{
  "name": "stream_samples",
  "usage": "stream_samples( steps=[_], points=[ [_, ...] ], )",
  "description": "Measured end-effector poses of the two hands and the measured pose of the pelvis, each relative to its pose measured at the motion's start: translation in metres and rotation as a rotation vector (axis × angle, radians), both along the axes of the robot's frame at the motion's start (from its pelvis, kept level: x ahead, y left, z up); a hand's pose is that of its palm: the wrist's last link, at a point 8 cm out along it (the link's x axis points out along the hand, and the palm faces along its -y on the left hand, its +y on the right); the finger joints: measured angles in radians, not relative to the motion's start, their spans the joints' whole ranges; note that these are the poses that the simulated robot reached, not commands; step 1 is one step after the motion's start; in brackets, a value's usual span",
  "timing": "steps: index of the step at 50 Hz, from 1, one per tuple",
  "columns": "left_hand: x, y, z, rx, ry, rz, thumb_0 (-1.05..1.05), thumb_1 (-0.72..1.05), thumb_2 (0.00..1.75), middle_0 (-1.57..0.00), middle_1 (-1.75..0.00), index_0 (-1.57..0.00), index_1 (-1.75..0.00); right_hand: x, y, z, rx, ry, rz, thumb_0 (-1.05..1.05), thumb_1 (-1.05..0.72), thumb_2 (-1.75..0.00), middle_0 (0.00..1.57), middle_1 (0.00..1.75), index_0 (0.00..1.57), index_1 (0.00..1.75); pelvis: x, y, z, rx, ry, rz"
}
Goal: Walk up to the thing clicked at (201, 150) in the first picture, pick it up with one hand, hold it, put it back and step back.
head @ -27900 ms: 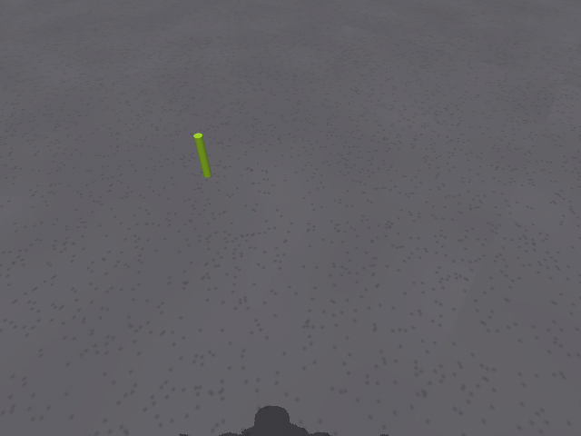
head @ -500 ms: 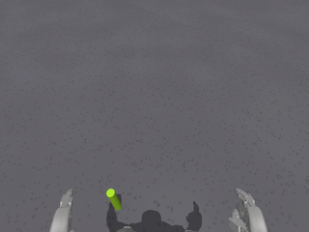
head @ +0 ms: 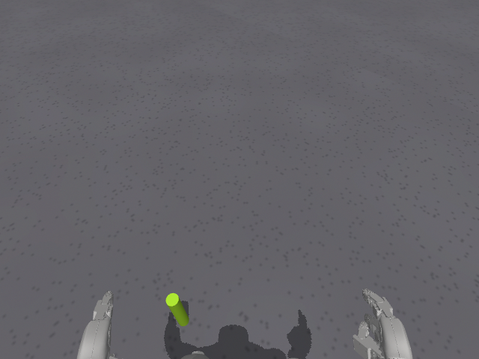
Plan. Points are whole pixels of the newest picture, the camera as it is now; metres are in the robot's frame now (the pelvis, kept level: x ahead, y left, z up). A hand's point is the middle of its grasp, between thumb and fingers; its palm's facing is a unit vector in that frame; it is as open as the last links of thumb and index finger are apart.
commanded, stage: home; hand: left
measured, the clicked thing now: (178, 311) +0.37 +0.22 -0.60
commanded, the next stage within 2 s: stand in 0.50 s
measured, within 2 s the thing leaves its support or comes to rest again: neither
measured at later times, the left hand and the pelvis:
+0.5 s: hand (137, 344) +0.17 +0.18 -0.06, palm faces +0.11 -0.95 -0.28, open 17.7 cm; pelvis +0.00 +0.00 +0.00, yaw +0 degrees
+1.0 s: hand out of the picture +0.14 +0.22 -0.10, palm faces +0.00 -0.94 -0.33, open 10.6 cm; pelvis +0.00 +0.00 +0.02, yaw +1 degrees
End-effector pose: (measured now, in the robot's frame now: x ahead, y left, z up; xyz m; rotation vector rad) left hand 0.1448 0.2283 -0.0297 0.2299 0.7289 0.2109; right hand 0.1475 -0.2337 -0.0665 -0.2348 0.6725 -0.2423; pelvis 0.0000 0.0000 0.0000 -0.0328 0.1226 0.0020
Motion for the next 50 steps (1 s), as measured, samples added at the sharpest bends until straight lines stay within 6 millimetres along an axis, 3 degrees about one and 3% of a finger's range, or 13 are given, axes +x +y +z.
stream_samples(
  steps=[34, 42, 45, 50],
  points=[
    [0.002, -0.003, 0.000, -0.001, 0.002, 0.005, -0.02, -0.55, 0.06, -0.07, -0.07, -0.07, -0.07, 0.002, -0.004, 0.000, -0.005, 0.004, -0.003, 0.02, -0.90, -0.90, 0.21, 0.30, 0.21, 0.30, 0.003, -0.002, 0.001, 0.003, 0.000, 0.000],
    [0.001, -0.002, -0.002, 0.014, -0.002, -0.017, -0.01, -0.21, 0.40, -0.16, -0.22, -0.16, -0.23, 0.001, -0.004, -0.002, -0.017, 0.022, 0.025, 0.01, -0.90, -0.90, 0.21, 0.30, 0.21, 0.30, 0.000, -0.003, 0.001, 0.006, -0.016, 0.004],
    [0.000, 0.009, -0.019, 0.041, 0.041, -0.086, -0.01, -0.01, 0.57, -0.18, -0.25, -0.18, -0.26, -0.005, -0.009, -0.013, -0.041, 0.168, 0.124, 0.01, -0.90, -0.90, 0.21, 0.30, 0.21, 0.30, -0.003, -0.003, 0.006, 0.023, -0.060, 0.011],
    [-0.021, 0.036, -0.036, 0.047, 0.159, -0.066, -0.01, 0.36, 0.76, -0.19, -0.28, -0.19, -0.29, -0.024, -0.027, -0.016, -0.027, 0.307, 0.115, 0.01, -0.90, -0.90, 0.21, 0.30, 0.21, 0.30, -0.003, -0.001, 0.016, 0.035, -0.101, 0.011]
  ],
)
